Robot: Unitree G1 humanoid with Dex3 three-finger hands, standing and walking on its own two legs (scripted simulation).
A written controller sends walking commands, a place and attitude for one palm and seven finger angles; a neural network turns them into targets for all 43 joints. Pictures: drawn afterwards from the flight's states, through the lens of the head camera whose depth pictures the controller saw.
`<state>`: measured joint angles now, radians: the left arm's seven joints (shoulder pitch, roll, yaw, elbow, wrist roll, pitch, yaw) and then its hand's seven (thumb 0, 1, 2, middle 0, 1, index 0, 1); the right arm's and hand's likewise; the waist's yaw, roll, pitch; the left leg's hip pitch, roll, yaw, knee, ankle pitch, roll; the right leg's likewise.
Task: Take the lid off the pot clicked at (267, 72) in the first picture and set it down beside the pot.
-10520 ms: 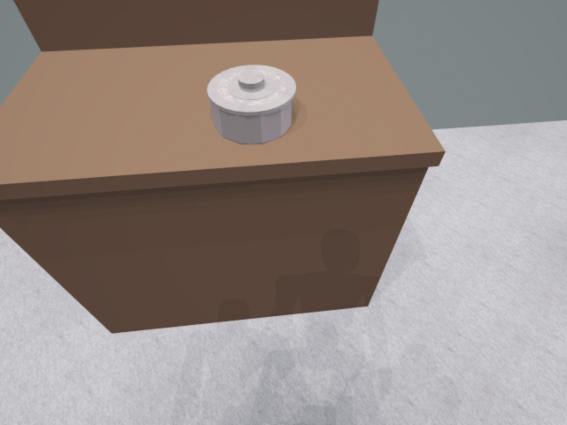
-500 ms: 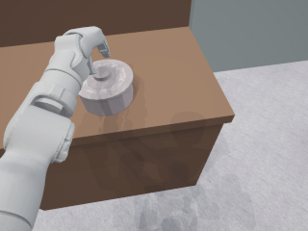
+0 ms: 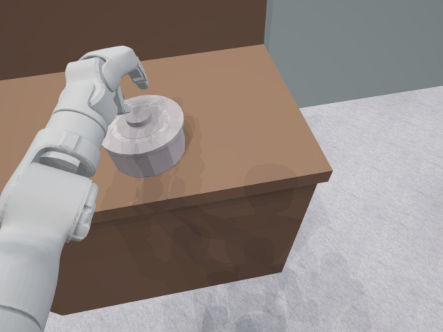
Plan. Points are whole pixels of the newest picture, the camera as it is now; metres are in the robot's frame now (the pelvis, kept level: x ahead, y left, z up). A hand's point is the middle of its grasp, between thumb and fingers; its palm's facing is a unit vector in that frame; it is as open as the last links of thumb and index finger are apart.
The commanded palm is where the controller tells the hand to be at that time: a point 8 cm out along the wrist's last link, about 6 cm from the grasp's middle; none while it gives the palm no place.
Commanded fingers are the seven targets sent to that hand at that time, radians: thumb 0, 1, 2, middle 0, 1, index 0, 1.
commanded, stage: move the open hand above the knob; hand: left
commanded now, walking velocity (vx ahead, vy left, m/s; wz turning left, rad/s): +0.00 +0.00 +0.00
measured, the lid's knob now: (138, 116) +0.52 +0.15 +0.11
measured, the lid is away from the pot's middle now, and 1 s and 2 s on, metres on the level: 0.00 0.00 0.00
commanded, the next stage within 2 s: lower the open fingers around the knob in 0.62 s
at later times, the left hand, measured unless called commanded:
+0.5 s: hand (131, 96) +0.48 +0.13 +0.19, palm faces -0.31 -0.09 -0.95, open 10.1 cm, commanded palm +0.48 +0.15 +0.25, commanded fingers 0.00 -0.35 1.55 -0.85 -0.08 -0.85 -0.08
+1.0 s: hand (133, 105) +0.48 +0.13 +0.17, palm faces -0.42 -0.14 -0.90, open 10.1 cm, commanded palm +0.48 +0.15 +0.22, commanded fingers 0.00 -0.35 1.55 -0.85 -0.08 -0.85 -0.08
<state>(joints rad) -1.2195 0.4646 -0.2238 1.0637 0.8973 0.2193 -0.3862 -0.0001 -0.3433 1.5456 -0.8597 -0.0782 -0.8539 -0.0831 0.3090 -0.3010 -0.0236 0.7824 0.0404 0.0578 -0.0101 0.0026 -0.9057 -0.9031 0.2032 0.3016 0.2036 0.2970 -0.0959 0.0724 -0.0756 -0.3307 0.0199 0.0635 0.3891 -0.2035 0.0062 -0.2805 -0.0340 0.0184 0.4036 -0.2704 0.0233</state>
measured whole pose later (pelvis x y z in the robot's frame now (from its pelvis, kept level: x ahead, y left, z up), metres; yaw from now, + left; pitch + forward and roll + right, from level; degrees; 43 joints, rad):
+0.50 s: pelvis -0.01 +0.00 +0.00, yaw +1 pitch +8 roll +1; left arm -1.31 0.39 -0.27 1.14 0.88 0.26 -0.36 0.00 -0.34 1.55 -0.86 -0.08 -0.86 -0.08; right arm 0.24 -0.28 0.01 0.79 0.05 0.08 -0.01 0.00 -0.91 -0.90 0.20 0.30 0.20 0.30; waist -0.10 0.08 -0.06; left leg -0.35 0.01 0.04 0.39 -0.19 0.00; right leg -0.30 -0.05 0.00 0.43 -0.27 0.02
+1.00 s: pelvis +0.00 +0.00 +0.00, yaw +0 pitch +9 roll +1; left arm -1.27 0.41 -0.25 1.14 0.86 0.29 -0.46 0.00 -0.34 1.55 -0.86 -0.08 -0.85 -0.08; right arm 0.30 -0.32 -0.02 0.80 0.03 0.07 -0.01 0.00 -0.91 -0.90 0.20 0.30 0.20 0.30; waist -0.11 0.07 -0.08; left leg -0.34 0.01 0.06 0.40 -0.21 0.01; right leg -0.29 -0.04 0.02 0.42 -0.28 0.03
